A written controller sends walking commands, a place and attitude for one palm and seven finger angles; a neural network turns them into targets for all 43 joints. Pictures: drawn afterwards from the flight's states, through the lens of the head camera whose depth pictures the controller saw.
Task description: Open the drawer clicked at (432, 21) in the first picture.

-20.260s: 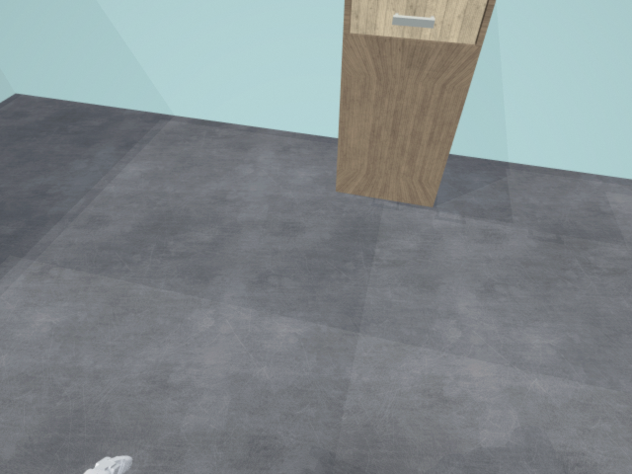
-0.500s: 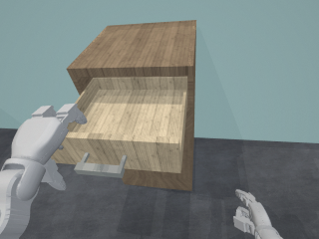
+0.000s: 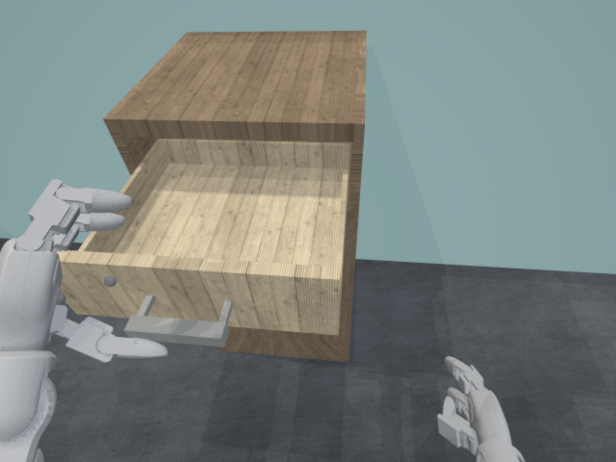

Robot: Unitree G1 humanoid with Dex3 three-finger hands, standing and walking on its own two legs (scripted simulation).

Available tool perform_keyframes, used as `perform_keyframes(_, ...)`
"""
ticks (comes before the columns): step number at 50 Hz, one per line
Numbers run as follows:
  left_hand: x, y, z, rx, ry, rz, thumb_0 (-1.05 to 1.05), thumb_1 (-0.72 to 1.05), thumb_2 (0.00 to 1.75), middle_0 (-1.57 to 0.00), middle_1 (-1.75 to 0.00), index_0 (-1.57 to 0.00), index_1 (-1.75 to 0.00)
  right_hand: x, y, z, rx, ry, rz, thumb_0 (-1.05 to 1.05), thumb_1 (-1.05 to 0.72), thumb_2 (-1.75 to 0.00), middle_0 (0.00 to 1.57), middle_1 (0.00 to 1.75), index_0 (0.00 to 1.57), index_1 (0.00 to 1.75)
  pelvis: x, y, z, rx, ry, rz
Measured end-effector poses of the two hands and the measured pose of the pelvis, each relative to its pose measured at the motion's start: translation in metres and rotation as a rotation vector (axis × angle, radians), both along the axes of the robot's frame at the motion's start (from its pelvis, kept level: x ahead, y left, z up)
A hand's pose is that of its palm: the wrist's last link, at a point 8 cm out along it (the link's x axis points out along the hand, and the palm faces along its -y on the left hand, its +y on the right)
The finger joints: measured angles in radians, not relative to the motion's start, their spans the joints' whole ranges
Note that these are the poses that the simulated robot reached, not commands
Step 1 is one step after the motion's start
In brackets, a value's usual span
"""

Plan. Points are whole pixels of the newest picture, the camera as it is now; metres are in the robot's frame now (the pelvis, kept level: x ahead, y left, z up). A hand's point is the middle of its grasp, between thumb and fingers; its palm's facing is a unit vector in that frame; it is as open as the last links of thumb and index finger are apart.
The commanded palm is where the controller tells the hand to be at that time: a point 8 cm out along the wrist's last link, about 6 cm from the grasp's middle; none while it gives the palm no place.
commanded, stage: draw the hand back to the body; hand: left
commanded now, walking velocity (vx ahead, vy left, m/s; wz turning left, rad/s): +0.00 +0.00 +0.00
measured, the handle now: (182, 317) +0.27 +0.22 +0.04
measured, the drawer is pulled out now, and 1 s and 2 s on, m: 0.30 0.30 0.30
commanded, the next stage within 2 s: step back with the hand held close in 0.84 s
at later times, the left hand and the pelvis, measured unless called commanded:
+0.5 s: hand (79, 269) +0.21 +0.24 +0.22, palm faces +0.45 -0.80 -0.39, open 9.9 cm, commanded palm +0.16 +0.28 +0.23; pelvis +0.02 +0.01 +0.00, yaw +0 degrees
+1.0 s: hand (62, 289) +0.19 +0.24 +0.22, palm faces +0.48 -0.79 -0.38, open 7.5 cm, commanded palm +0.13 +0.28 +0.23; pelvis +0.01 +0.00 +0.00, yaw +0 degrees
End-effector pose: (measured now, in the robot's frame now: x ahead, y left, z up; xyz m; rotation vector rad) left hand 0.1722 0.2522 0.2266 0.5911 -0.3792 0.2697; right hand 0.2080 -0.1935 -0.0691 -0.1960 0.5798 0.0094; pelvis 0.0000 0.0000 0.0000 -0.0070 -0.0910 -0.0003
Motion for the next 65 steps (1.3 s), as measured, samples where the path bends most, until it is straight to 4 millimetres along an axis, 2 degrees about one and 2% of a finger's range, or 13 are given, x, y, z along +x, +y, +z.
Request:
perform_keyframes(3,-0.001,0.003,0.003,-0.115,-0.109,0.006,0.00,-0.37,0.35,-0.31,-1.11,-0.31,-1.12,-0.008,-0.003,0.000,-0.021,0.009,-0.012,0.01,-0.91,-0.90,0.20,0.30,0.20,0.30,0.006,-0.001,0.001,-0.002,-0.007,0.000)
perform_keyframes(6,0.002,0.007,0.005,-0.154,-0.153,0.019,0.00,-0.29,0.39,-0.30,-1.06,-0.30,-1.07,-0.013,-0.008,-0.002,-0.038,0.033,-0.022,0.01,-0.91,-0.90,0.20,0.30,0.20,0.30,0.011,0.000,0.001,-0.004,-0.010,-0.001)
perform_keyframes(16,0.006,0.013,0.005,-0.103,-0.097,0.025,0.00,0.03,0.53,-0.27,-0.85,-0.27,-0.86,-0.012,-0.021,-0.007,-0.046,0.058,-0.065,0.01,-0.91,-0.90,0.20,0.30,0.20,0.30,0.023,0.004,0.001,-0.007,0.004,-0.009)
perform_keyframes(28,-0.008,0.025,0.007,-0.084,-0.071,0.100,0.01,0.45,0.71,-0.24,-0.58,-0.24,-0.59,0.006,-0.010,-0.003,-0.016,0.021,-0.046,0.01,-0.91,-0.90,0.20,0.30,0.20,0.30,0.023,0.004,0.002,-0.007,0.008,-0.004)
perform_keyframes(38,-0.020,0.026,0.004,-0.115,-0.081,0.126,0.01,0.77,0.84,-0.21,-0.37,-0.22,-0.38,0.003,-0.006,0.000,-0.016,0.012,-0.022,0.01,-0.91,-0.90,0.20,0.30,0.20,0.30,0.016,0.001,0.002,-0.008,-0.004,0.004)
perform_keyframes(48,-0.025,0.024,0.003,-0.120,-0.085,0.118,0.02,0.87,0.89,-0.21,-0.31,-0.21,-0.32,-0.011,-0.015,-0.001,-0.023,0.016,-0.045,0.01,-0.91,-0.90,0.20,0.30,0.20,0.30,0.009,-0.002,0.001,-0.008,-0.013,0.000)
perform_keyframes(52,-0.026,0.026,0.006,-0.067,-0.084,0.103,0.02,0.88,0.89,-0.21,-0.30,-0.21,-0.31,-0.018,-0.021,-0.001,-0.032,0.041,-0.062,0.01,-0.91,-0.90,0.20,0.30,0.20,0.30,0.004,-0.001,0.001,-0.019,0.037,0.015)
perform_keyframes(59,-0.025,0.032,-0.002,-0.008,-0.019,0.046,0.02,0.88,0.89,-0.21,-0.30,-0.21,-0.31,-0.038,-0.031,-0.004,-0.085,0.102,-0.131,0.01,-0.91,-0.90,0.20,0.30,0.20,0.30,-0.007,0.013,-0.002,-0.016,0.099,0.010)
perform_keyframes(65,-0.034,0.042,-0.005,0.046,0.018,0.028,0.02,0.88,0.89,-0.21,-0.30,-0.21,-0.31,-0.057,-0.027,-0.006,-0.099,0.127,-0.163,0.01,-0.91,-0.90,0.20,0.30,0.20,0.30,-0.020,0.023,-0.005,-0.003,0.109,0.004)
